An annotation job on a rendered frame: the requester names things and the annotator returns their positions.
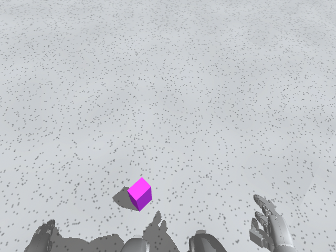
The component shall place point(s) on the right robot hand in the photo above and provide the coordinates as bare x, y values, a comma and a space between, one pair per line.
276, 232

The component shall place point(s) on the left robot hand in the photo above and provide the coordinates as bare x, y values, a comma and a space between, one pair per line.
41, 241

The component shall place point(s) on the carton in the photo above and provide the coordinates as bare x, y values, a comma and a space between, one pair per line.
140, 194

